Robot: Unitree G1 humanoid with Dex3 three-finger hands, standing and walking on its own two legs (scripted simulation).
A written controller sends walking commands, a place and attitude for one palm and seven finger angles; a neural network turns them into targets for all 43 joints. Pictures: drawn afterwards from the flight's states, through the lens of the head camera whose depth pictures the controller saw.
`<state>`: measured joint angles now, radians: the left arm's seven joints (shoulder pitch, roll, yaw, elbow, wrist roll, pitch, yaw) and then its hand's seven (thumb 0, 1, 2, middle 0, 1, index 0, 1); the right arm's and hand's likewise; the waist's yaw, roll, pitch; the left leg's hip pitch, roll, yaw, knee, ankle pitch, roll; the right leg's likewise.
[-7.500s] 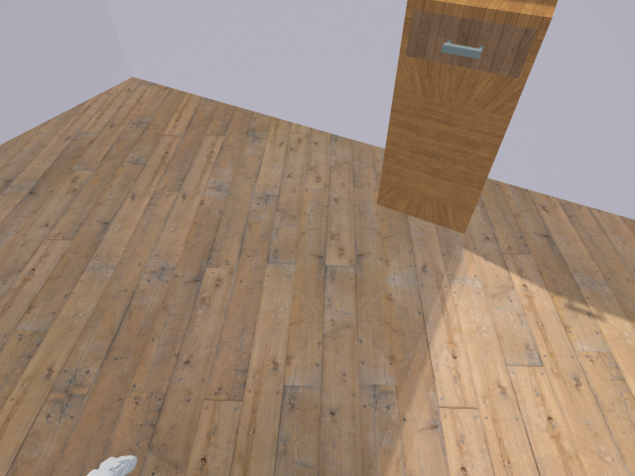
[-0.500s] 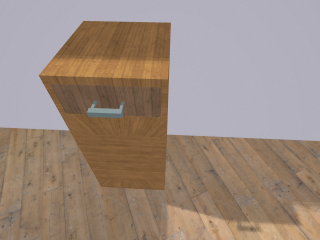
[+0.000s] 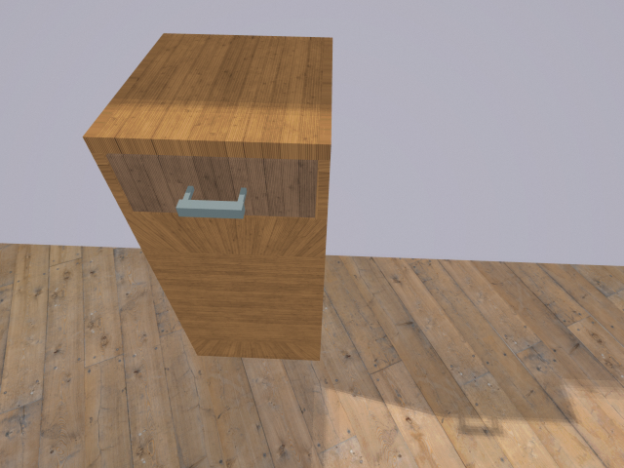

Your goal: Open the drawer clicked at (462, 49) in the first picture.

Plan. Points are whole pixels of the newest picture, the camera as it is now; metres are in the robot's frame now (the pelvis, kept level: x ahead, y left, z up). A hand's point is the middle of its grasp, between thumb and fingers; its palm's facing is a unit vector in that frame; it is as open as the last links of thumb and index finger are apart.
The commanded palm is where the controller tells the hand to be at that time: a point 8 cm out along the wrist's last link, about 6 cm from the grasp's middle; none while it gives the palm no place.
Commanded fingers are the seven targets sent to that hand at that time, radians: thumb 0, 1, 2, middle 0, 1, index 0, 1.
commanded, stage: come to a stop and stand still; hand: left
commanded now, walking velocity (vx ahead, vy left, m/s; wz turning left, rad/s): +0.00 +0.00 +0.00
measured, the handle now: (213, 200) +0.55 +0.21 +0.00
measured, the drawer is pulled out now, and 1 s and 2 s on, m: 0.00 0.00 0.00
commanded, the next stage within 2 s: look again from close up in 0.58 s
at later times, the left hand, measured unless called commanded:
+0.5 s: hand out of the picture -0.01 +0.18 -0.18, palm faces +0.03 -0.98 -0.17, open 7.4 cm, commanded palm none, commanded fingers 0.00 0.90 0.90 -0.20 -0.30 -0.20 -0.30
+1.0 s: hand out of the picture +0.00 +0.21 -0.19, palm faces +0.02 -0.98 -0.18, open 7.3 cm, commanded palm none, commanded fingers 0.00 0.90 0.90 -0.20 -0.30 -0.20 -0.30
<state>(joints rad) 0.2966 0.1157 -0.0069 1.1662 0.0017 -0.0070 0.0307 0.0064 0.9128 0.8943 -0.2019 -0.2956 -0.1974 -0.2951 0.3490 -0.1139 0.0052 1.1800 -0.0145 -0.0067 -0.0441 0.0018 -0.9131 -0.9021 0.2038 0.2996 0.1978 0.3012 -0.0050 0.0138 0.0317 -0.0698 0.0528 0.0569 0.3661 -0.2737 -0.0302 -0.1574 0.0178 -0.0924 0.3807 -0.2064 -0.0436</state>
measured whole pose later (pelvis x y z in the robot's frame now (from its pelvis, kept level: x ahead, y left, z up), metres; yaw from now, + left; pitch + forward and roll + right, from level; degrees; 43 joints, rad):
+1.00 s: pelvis -0.01 +0.04 -0.01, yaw +0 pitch -2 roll -1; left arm 0.28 0.15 -0.02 1.12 0.01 -0.01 0.03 0.01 0.93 0.89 -0.20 -0.30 -0.20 -0.30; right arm 0.30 -0.16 0.01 1.07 -0.02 -0.02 -0.04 0.01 -0.93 -0.90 0.20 0.30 0.20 0.30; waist -0.01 0.01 0.00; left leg -0.13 0.00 0.07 0.52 -0.35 0.03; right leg -0.21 -0.04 -0.07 0.51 -0.26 0.01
